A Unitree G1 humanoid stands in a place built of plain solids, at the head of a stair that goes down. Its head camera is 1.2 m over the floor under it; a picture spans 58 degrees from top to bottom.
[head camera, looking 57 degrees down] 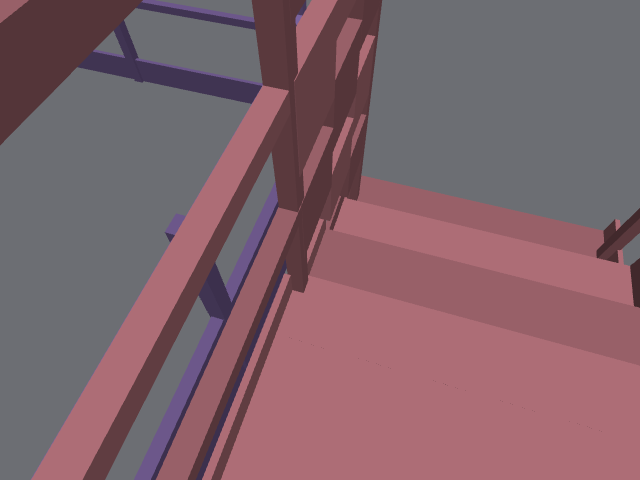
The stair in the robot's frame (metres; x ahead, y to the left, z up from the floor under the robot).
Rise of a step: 0.17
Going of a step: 0.30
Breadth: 1.25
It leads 17 degrees to the right of straight ahead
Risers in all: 4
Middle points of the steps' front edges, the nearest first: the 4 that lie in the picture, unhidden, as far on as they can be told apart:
0.48 -0.51 0.00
0.77 -0.60 -0.17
1.05 -0.69 -0.34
1.34 -0.78 -0.51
